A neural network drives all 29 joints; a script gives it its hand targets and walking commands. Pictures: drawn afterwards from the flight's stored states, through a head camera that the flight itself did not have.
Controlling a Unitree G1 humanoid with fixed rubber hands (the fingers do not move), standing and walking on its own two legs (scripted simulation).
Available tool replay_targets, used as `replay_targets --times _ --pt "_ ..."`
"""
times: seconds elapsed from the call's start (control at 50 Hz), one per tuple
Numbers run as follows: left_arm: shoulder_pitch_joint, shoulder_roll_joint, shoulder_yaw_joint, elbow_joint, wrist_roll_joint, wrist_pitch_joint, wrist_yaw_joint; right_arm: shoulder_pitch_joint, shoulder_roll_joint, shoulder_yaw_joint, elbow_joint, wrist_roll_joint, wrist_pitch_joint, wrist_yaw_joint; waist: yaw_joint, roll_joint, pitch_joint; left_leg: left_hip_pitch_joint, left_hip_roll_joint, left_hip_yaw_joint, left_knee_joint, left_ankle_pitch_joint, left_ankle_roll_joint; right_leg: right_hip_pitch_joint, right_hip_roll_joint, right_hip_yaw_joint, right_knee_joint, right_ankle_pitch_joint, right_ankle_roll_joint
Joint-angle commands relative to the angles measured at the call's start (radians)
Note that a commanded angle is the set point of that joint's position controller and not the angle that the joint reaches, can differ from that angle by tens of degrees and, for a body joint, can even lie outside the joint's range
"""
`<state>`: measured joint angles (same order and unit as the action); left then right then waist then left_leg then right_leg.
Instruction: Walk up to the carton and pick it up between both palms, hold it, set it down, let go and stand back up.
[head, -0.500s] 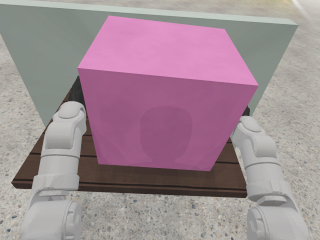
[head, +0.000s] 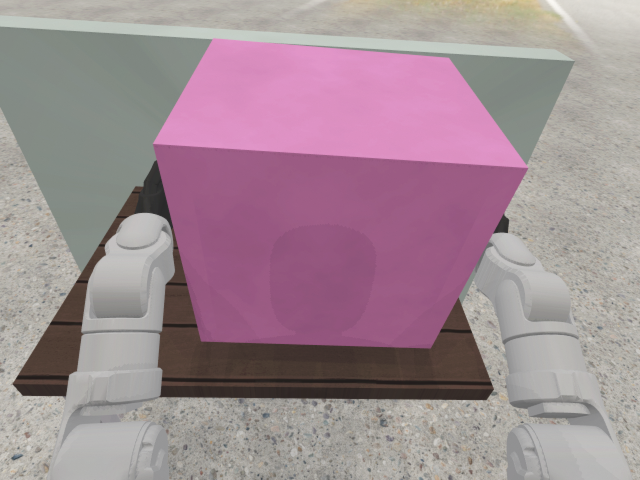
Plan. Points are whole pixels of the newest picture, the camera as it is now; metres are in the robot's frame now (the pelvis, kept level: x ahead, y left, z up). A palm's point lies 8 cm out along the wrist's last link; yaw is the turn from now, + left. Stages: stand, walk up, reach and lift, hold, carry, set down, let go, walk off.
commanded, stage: hold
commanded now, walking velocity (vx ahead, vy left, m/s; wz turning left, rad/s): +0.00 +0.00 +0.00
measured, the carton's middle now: (325, 198) +0.41 -0.01 +0.19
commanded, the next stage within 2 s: none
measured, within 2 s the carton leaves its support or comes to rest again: neither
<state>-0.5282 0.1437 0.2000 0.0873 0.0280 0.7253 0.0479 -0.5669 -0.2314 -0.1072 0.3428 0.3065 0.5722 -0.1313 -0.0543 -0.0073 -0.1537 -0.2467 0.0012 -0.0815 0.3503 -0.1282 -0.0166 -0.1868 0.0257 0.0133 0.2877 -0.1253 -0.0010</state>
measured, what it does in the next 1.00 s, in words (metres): stands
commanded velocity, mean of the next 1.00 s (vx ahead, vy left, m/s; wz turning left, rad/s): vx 0.00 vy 0.00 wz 0.00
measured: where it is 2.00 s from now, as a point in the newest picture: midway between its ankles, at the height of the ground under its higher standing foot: outside the picture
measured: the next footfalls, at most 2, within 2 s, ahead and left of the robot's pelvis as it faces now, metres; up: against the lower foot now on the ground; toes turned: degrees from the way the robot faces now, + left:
none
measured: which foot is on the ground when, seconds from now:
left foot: down 0.00-1.00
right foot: down 0.00-1.00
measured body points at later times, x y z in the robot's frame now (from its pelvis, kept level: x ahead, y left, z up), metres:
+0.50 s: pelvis +0.00 +0.00 +0.00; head -0.05 +0.01 +0.45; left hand +0.37 +0.20 +0.21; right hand +0.37 -0.20 +0.19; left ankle +0.03 +0.13 -0.75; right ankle +0.01 -0.12 -0.75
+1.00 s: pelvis +0.00 +0.00 +0.00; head -0.04 +0.02 +0.45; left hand +0.37 +0.19 +0.21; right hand +0.37 -0.20 +0.19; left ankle +0.03 +0.13 -0.75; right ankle +0.01 -0.12 -0.75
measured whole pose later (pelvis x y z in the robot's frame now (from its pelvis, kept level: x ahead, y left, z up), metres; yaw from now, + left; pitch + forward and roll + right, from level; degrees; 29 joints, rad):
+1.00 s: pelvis +0.00 +0.00 +0.00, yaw +0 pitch +2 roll -1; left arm -0.54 0.15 0.21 0.06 0.03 0.78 0.04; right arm -0.59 -0.24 -0.11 0.34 0.31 0.62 -0.14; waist -0.05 0.00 -0.16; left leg -0.25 0.00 -0.08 0.36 -0.14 -0.02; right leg -0.18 0.03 0.03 0.29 -0.13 0.00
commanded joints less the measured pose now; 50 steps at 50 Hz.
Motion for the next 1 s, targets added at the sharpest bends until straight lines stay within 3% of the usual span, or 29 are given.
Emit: replay_targets --times 0.0,0.02,0.04,0.08,0.1,0.12,0.14,0.16,0.2,0.22,0.26,0.36,0.38,0.44,0.46,0.48,0.52,0.6,0.62,0.66,0.68,0.7,0.74,0.76,0.8,0.82,0.9,0.92,0.98 --pt "-0.854 -0.625 -0.568 -0.308 -0.209 -0.085 -0.134 -1.0 0.609 0.506 -0.52 0.18 -0.087 0.171 0.021 0.048 -0.552 0.199 -0.052 0.016 -0.018 0.209 -0.019 0.152 0.047 -0.008 -0.004 0.215 0.027" --pt "-0.852 -0.621 -0.554 -0.285 -0.201 -0.08 -0.134 -0.994 0.6 0.491 -0.491 0.167 -0.082 0.171 0.005 0.035 -0.53 0.193 -0.049 0.017 -0.025 0.193 -0.02 0.15 0.049 -0.008 -0.009 0.207 0.022" --pt "-0.835 -0.626 -0.553 -0.278 -0.196 -0.076 -0.137 -1.006 0.598 0.497 -0.517 0.167 -0.084 0.169 0.018 0.034 -0.534 0.199 -0.05 0.022 -0.026 0.207 -0.024 0.154 0.049 -0.009 -0.009 0.213 0.026" --pt "-0.833 -0.619 -0.563 -0.284 -0.201 -0.073 -0.138 -1.013 0.595 0.501 -0.531 0.174 -0.081 0.164 0.017 0.022 -0.554 0.203 -0.049 0.018 -0.02 0.208 -0.021 0.156 0.048 -0.003 -0.01 0.222 0.027" --pt "-0.841 -0.627 -0.561 -0.274 -0.203 -0.068 -0.136 -1.002 0.592 0.497 -0.507 0.175 -0.075 0.167 0.007 0.043 -0.528 0.198 -0.047 0.016 -0.026 0.199 -0.019 0.148 0.049 -0.007 -0.009 0.208 0.021" --pt "-0.85 -0.625 -0.554 -0.281 -0.207 -0.068 -0.142 -1.024 0.604 0.494 -0.534 0.172 -0.073 0.165 0.018 0.008 -0.538 0.184 -0.049 0.019 -0.025 0.186 -0.016 0.158 0.044 0.0 -0.011 0.203 0.024" --pt "-0.853 -0.602 -0.545 -0.279 -0.21 -0.069 -0.144 -0.999 0.59 0.49 -0.504 0.169 -0.061 0.164 0.005 -0.001 -0.518 0.177 -0.05 0.02 -0.026 0.168 -0.008 0.16 0.04 0.004 -0.014 0.209 0.029" --pt "-0.855 -0.603 -0.528 -0.272 -0.198 -0.064 -0.144 -0.996 0.6 0.481 -0.473 0.165 -0.057 0.163 0.005 0.03 -0.509 0.171 -0.053 0.021 -0.036 0.171 -0.013 0.153 0.042 -0.001 -0.013 0.199 0.027" --pt "-0.883 -0.603 -0.529 -0.258 -0.2 -0.068 -0.147 -1.013 0.609 0.468 -0.453 0.159 -0.058 0.168 0.011 0.036 -0.517 0.163 -0.053 0.027 -0.043 0.128 -0.008 0.15 0.035 -0.001 -0.013 0.159 0.029" --pt "-0.881 -0.599 -0.536 -0.251 -0.204 -0.066 -0.15 -1.026 0.611 0.47 -0.471 0.158 -0.06 0.165 0.005 0.025 -0.522 0.161 -0.052 0.027 -0.038 0.122 -0.007 0.15 0.033 0.006 -0.016 0.163 0.03" --pt "-0.88 -0.583 -0.499 -0.221 -0.185 -0.065 -0.15 -1.048 0.617 0.472 -0.462 0.157 -0.056 0.162 0.024 0.016 -0.509 0.133 -0.058 0.036 -0.039 0.112 0.001 0.168 0.028 0.005 -0.013 0.165 0.033" --pt "-0.91 -0.595 -0.503 -0.216 -0.193 -0.064 -0.156 -1.047 0.627 0.453 -0.425 0.155 -0.05 0.16 0.009 0.035 -0.523 0.13 -0.053 0.03 -0.04 0.087 -0.001 0.177 0.027 0.007 -0.011 0.139 0.029" --pt "-0.898 -0.585 -0.5 -0.185 -0.201 -0.063 -0.162 -1.054 0.614 0.442 -0.433 0.148 -0.049 0.157 0.004 0.012 -0.514 0.111 -0.053 0.025 -0.041 0.081 0.006 0.179 0.023 0.014 -0.014 0.143 0.033" --pt "-0.928 -0.593 -0.504 -0.22 -0.214 -0.072 -0.159 -1.056 0.636 0.452 -0.461 0.151 -0.05 0.15 -0.006 0.01 -0.559 0.136 -0.056 0.024 -0.032 0.113 -0.001 0.196 0.027 0.01 -0.004 0.193 0.033" --pt "-0.929 -0.598 -0.512 -0.201 -0.217 -0.068 -0.159 -1.071 0.623 0.448 -0.448 0.15 -0.052 0.15 -0.007 0.023 -0.543 0.134 -0.058 0.021 -0.032 0.099 0.001 0.168 0.028 0.008 -0.009 0.157 0.034" --pt "-0.926 -0.596 -0.515 -0.255 -0.225 -0.071 -0.157 -1.051 0.638 0.462 -0.47 0.164 -0.045 0.15 -0.016 0.024 -0.576 0.155 -0.059 0.029 -0.024 0.151 -0.005 0.204 0.031 0.011 -0.001 0.233 0.032" --pt "-0.903 -0.596 -0.52 -0.258 -0.215 -0.067 -0.157 -1.027 0.602 0.456 -0.454 0.18 -0.041 0.148 -0.01 0.063 -0.57 0.182 -0.054 0.016 -0.015 0.202 -0.025 0.184 0.036 0.011 -0.001 0.246 0.03" --pt "-0.879 -0.596 -0.529 -0.285 -0.218 -0.057 -0.162 -1.002 0.595 0.464 -0.485 0.187 -0.035 0.147 -0.023 0.053 -0.555 0.183 -0.057 0.014 -0.01 0.205 -0.026 0.2 0.041 0.009 -0.003 0.261 0.027" --pt "-0.873 -0.588 -0.509 -0.269 -0.201 -0.057 -0.158 -1.015 0.605 0.471 -0.471 0.183 -0.033 0.149 -0.004 0.049 -0.534 0.168 -0.056 0.015 -0.019 0.184 -0.023 0.196 0.037 0.008 -0.005 0.227 0.03" --pt "-0.881 -0.596 -0.522 -0.251 -0.212 -0.058 -0.156 -1.027 0.603 0.465 -0.483 0.175 -0.041 0.156 0.002 0.037 -0.528 0.155 -0.059 0.019 -0.026 0.142 -0.013 0.181 0.037 0.005 -0.01 0.185 0.026" --pt "-0.885 -0.617 -0.55 -0.305 -0.219 -0.063 -0.15 -1.049 0.614 0.491 -0.538 0.19 -0.052 0.155 0.011 0.036 -0.577 0.171 -0.052 0.017 -0.017 0.2 -0.018 0.18 0.043 0.003 0.001 0.22 0.028" --pt "-0.912 -0.621 -0.563 -0.348 -0.235 -0.067 -0.145 -1.013 0.616 0.482 -0.524 0.187 -0.045 0.155 -0.015 0.057 -0.591 0.192 -0.049 0.007 -0.011 0.228 -0.03 0.188 0.048 0.002 0.005 0.254 0.024" --pt "-0.862 -0.626 -0.555 -0.304 -0.216 -0.057 -0.142 -0.995 0.591 0.479 -0.513 0.188 -0.043 0.159 0.002 0.066 -0.559 0.206 -0.046 0.007 -0.009 0.228 -0.031 0.159 0.044 0.0 -0.003 0.231 0.02" --pt "-0.837 -0.615 -0.555 -0.297 -0.209 -0.046 -0.144 -1.0 0.587 0.482 -0.523 0.19 -0.041 0.157 -0.007 0.059 -0.55 0.209 -0.049 0.01 -0.006 0.246 -0.035 0.158 0.051 -0.001 -0.004 0.251 0.018" --pt "-0.861 -0.603 -0.538 -0.296 -0.208 -0.055 -0.144 -1.005 0.59 0.483 -0.506 0.19 -0.041 0.162 0.017 0.034 -0.536 0.194 -0.047 0.015 -0.011 0.212 -0.024 0.151 0.046 -0.001 -0.006 0.21 0.022" --pt "-0.878 -0.59 -0.524 -0.284 -0.202 -0.05 -0.143 -0.992 0.586 0.468 -0.453 0.184 -0.034 0.165 0.003 0.046 -0.49 0.181 -0.046 0.014 -0.022 0.187 -0.024 0.131 0.048 -0.001 -0.01 0.188 0.017" --pt "-0.839 -0.608 -0.534 -0.275 -0.207 -0.051 -0.143 -1.022 0.582 0.48 -0.516 0.196 -0.047 0.165 0.019 0.041 -0.531 0.198 -0.044 0.011 -0.013 0.237 -0.025 0.157 0.045 0.006 -0.006 0.244 0.02" --pt "-0.857 -0.612 -0.54 -0.306 -0.213 -0.051 -0.145 -0.981 0.579 0.469 -0.488 0.192 -0.04 0.161 -0.004 0.039 -0.535 0.221 -0.041 0.011 -0.008 0.249 -0.03 0.163 0.048 0.007 -0.005 0.259 0.021" --pt "-0.856 -0.613 -0.571 -0.331 -0.221 -0.053 -0.144 -0.994 0.57 0.487 -0.543 0.201 -0.046 0.154 -0.013 0.054 -0.579 0.23 -0.041 0.001 0.007 0.282 -0.04 0.174 0.048 0.008 -0.003 0.294 0.025"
